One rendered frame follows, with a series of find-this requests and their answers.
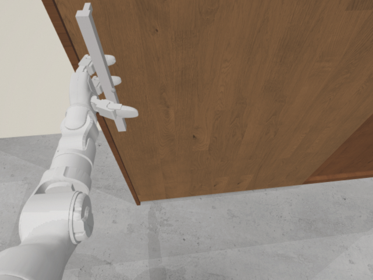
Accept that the left robot forearm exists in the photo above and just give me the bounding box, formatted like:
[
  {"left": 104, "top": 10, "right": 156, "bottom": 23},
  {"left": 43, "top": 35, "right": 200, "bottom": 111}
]
[{"left": 19, "top": 104, "right": 99, "bottom": 241}]

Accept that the wardrobe door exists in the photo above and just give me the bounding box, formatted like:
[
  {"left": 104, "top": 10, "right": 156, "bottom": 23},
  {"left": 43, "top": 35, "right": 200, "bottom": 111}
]
[
  {"left": 55, "top": 0, "right": 373, "bottom": 202},
  {"left": 310, "top": 114, "right": 373, "bottom": 177}
]

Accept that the left robot hand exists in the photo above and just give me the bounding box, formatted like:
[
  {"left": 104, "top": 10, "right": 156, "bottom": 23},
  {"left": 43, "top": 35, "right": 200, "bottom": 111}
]
[{"left": 69, "top": 54, "right": 139, "bottom": 120}]

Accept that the left robot upper arm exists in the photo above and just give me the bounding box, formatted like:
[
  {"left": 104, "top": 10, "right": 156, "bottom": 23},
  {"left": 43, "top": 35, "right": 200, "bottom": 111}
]
[{"left": 0, "top": 191, "right": 94, "bottom": 280}]

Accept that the handle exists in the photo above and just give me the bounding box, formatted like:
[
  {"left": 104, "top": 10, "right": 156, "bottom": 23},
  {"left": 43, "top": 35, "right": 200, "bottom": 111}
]
[{"left": 75, "top": 3, "right": 126, "bottom": 132}]

